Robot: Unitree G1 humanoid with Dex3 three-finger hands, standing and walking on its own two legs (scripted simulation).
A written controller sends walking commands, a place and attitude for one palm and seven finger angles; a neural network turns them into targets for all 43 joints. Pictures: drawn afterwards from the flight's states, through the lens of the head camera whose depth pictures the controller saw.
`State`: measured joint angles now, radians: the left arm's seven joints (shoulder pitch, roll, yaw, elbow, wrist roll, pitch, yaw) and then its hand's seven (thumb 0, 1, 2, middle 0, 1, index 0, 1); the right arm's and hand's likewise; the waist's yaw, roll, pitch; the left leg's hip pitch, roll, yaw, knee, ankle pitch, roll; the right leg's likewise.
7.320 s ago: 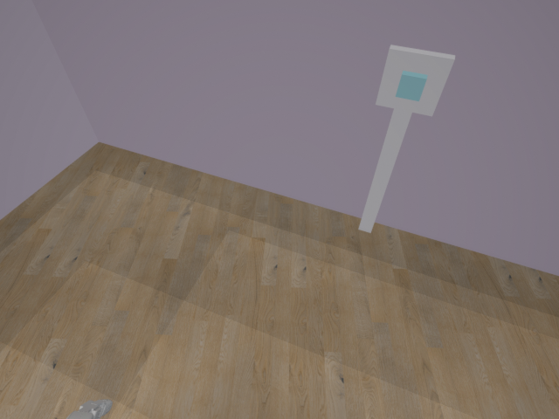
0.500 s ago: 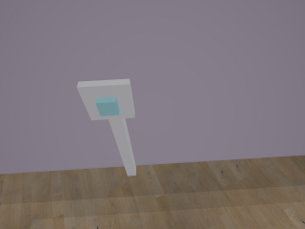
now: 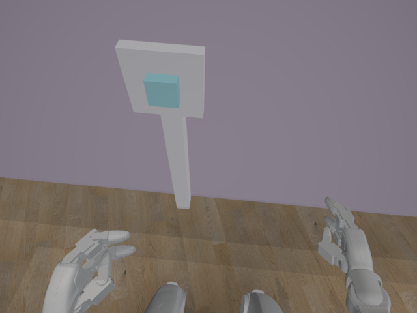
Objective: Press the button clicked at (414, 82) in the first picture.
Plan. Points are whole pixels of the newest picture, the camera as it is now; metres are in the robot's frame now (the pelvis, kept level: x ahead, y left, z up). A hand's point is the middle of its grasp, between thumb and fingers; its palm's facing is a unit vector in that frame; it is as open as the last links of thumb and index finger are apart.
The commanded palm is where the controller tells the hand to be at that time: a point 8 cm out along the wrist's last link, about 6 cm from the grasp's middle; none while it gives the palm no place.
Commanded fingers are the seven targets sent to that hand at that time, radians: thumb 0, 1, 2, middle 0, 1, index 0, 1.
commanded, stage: raise the hand and make a fist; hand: left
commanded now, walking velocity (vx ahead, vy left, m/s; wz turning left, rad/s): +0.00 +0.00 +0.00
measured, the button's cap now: (163, 90) +0.55 +0.18 +0.08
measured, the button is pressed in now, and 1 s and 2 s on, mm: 0 0 0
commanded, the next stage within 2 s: aim a knuckle at the button in 1.52 s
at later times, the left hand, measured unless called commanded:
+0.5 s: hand (94, 255) +0.19 +0.21 +0.05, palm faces +0.02 -1.00 -0.05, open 3.1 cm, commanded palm +0.16 +0.26 +0.06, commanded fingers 0.00 0.90 0.90 -1.30 -1.50 -1.30 -1.50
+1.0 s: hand (79, 235) +0.21 +0.23 +0.07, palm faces +0.02 -1.00 -0.06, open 3.1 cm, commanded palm +0.19 +0.29 +0.08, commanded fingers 0.00 0.90 0.90 -1.30 -1.50 -1.30 -1.50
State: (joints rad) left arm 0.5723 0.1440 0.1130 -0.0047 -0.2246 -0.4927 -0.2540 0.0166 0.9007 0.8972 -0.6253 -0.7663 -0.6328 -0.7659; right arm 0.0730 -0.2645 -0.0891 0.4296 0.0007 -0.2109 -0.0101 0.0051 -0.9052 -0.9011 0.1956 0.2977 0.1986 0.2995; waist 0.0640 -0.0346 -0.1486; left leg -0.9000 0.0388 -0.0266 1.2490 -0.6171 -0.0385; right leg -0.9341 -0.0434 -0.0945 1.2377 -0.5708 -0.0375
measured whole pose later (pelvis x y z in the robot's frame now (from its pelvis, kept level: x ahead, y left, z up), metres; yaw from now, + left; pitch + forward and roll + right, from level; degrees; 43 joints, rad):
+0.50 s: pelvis -0.02 +0.02 +0.01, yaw -1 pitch +16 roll -2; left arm 0.49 0.21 0.16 -0.09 -0.26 -0.41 -0.21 0.02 0.90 0.90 -1.24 -1.44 -1.25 -1.44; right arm 0.28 -0.24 -0.03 0.53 0.02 -0.17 -0.05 0.01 -0.90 -0.90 0.20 0.30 0.20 0.30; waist -0.02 0.02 -0.15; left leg -0.94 0.03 -0.02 1.23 -0.57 0.00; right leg -0.95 -0.04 -0.09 1.17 -0.50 -0.01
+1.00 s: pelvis -0.01 +0.03 +0.02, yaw +0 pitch +15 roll -3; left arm 0.40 0.25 0.20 -0.07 -0.27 -0.34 -0.26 0.02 0.90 0.90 -1.30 -1.50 -1.30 -1.50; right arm 0.24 -0.21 0.04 0.47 0.01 -0.16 -0.04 0.01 -0.90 -0.90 0.20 0.30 0.21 0.30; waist 0.01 0.03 -0.15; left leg -0.87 0.03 -0.03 1.19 -0.57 0.01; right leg -0.87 -0.04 -0.10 1.10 -0.49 0.01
